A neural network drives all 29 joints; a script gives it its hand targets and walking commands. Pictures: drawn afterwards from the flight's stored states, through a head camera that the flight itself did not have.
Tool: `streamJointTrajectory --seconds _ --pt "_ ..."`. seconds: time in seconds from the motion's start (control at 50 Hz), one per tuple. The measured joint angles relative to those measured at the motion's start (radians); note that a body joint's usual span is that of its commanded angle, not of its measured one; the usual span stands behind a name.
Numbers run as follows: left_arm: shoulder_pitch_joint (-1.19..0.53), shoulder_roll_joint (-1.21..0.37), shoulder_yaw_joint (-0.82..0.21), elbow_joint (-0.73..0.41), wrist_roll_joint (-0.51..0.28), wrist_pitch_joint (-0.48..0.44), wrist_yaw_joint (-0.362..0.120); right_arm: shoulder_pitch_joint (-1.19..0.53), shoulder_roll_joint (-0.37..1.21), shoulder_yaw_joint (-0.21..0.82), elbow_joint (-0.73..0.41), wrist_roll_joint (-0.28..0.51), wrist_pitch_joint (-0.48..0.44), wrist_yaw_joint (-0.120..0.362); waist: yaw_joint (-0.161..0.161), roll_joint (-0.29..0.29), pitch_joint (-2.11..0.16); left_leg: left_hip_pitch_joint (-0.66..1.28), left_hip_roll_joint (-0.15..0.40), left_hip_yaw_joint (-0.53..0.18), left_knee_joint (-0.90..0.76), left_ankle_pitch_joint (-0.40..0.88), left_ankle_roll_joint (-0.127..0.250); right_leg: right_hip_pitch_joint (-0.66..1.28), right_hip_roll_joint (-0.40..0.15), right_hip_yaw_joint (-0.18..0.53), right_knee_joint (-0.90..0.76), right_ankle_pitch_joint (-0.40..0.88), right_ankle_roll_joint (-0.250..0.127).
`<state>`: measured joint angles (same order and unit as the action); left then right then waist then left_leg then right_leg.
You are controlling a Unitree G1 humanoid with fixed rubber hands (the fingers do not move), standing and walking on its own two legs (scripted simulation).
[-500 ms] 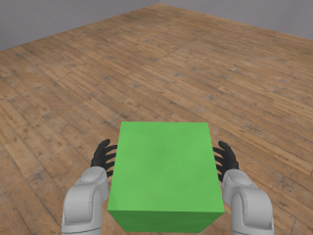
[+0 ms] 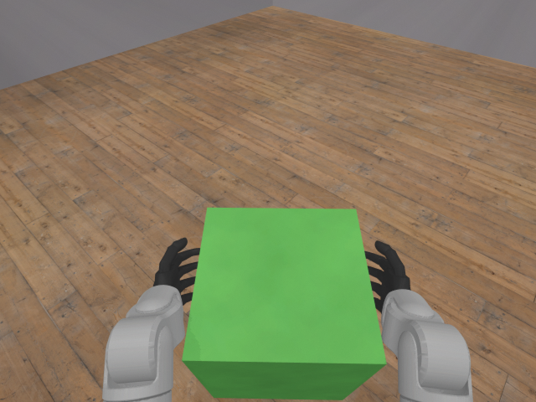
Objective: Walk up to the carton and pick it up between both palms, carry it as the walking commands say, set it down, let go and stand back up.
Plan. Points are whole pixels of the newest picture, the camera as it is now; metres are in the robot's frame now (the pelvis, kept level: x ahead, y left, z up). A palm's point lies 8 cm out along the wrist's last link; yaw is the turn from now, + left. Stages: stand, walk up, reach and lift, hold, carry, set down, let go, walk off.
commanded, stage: carry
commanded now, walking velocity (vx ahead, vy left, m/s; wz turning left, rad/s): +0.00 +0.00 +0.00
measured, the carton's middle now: (279, 310) +0.27 +0.00 +0.02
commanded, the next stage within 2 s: none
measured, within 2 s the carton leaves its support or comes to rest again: neither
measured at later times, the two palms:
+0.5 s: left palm (171, 293) +0.26 +0.14 +0.09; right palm (395, 296) +0.25 -0.16 +0.09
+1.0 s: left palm (166, 293) +0.25 +0.14 +0.10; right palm (398, 295) +0.25 -0.15 +0.10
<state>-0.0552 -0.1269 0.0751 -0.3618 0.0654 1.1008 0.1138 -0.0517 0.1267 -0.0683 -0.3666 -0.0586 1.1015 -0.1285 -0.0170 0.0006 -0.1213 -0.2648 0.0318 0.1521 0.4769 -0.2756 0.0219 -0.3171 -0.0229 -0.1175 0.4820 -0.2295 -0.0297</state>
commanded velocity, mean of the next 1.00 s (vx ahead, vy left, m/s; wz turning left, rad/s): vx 0.06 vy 0.00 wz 0.00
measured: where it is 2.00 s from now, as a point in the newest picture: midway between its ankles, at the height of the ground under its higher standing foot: (269, 384)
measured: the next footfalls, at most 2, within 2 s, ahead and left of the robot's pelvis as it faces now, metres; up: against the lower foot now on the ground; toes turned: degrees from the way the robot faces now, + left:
left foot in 1.50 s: +0.22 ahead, +0.12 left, +0.00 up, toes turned +10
right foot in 1.90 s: +0.56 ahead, -0.11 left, +0.00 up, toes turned -12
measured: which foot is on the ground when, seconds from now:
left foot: down 0.00-1.00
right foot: down 0.00-1.00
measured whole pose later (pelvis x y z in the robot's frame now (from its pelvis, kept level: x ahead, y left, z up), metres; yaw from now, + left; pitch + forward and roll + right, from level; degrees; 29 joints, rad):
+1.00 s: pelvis +0.00 +0.00 +0.00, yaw +0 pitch +3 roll +0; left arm -0.02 -0.13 0.06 -0.48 0.05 1.15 0.12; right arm -0.02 0.13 -0.05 -0.49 -0.04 1.15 -0.14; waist -0.02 0.01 -0.11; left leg -0.26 0.05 0.14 0.51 -0.30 0.02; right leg -0.30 -0.01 -0.13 0.48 -0.24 -0.04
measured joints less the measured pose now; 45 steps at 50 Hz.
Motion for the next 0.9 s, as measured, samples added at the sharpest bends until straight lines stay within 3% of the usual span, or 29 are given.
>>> streamJointTrajectory --seconds 0.9 --pt "-0.002 0.0 0.004 -0.016 -0.001 0.015 -0.001 -0.006 0.0 0.003 -0.013 0.004 0.016 -0.005 -0.003 0.003 0.003 0.002 0.004 -0.006 -0.005 0.005 -0.006 0.004 0.004 -0.006 -0.006 0.002 -0.006"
